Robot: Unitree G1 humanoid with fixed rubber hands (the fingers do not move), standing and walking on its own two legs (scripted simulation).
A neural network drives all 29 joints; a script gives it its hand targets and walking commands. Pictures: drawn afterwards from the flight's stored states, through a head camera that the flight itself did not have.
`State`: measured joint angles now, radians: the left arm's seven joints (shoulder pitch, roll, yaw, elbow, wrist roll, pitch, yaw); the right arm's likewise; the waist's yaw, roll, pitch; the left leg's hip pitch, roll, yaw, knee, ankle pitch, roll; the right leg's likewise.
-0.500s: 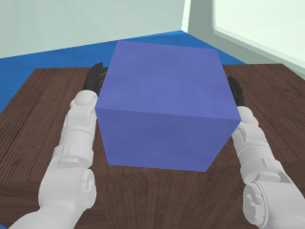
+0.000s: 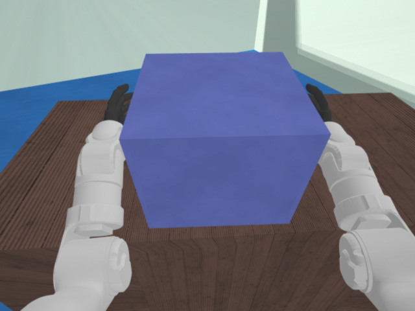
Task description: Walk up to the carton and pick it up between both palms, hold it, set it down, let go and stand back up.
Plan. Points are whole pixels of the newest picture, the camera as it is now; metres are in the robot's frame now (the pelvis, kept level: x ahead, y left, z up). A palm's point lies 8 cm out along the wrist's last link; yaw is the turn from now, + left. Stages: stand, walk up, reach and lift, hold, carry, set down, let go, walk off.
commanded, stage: reach and lift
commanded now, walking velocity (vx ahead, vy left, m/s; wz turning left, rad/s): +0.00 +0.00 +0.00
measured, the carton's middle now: (217, 138) +0.42 +0.00 +0.17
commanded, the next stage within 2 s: hold in 1.50 s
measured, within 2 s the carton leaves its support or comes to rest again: neither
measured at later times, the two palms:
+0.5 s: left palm (109, 121) +0.36 +0.18 +0.25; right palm (334, 114) +0.36 -0.20 +0.26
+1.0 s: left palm (110, 103) +0.37 +0.18 +0.28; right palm (342, 96) +0.37 -0.20 +0.29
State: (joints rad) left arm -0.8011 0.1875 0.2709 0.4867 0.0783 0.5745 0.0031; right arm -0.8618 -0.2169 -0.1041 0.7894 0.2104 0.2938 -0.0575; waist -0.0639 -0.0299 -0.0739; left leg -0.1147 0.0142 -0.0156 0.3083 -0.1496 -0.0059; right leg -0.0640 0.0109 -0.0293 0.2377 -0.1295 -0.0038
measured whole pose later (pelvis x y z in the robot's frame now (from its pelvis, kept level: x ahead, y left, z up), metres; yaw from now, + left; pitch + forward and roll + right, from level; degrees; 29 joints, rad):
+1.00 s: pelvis +0.00 +0.00 +0.00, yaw -1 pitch -2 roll -1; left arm -0.89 0.18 0.32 0.43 0.09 0.85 0.00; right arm -1.03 -0.32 0.00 0.76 0.37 0.63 -0.14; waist -0.06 0.02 -0.18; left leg -0.15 0.02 -0.01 0.35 -0.17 0.00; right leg -0.10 0.02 0.00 0.26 -0.13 0.00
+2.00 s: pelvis -0.02 +0.00 +0.00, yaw -1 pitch +0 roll -1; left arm -1.06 0.25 0.28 0.56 0.07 0.92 -0.01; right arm -1.21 -0.37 0.01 0.90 0.39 0.73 -0.13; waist -0.03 0.01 -0.25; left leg -0.21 0.02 -0.03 0.36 -0.15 -0.01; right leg -0.15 0.04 0.02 0.26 -0.11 -0.01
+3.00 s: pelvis -0.02 +0.00 +0.00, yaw -1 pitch +0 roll -1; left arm -1.05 0.24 0.27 0.56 0.07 0.94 -0.02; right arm -1.21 -0.38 0.03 0.89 0.41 0.76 -0.14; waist -0.04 0.02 -0.26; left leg -0.22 0.02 -0.04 0.36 -0.15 -0.01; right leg -0.15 0.05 0.05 0.25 -0.10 0.00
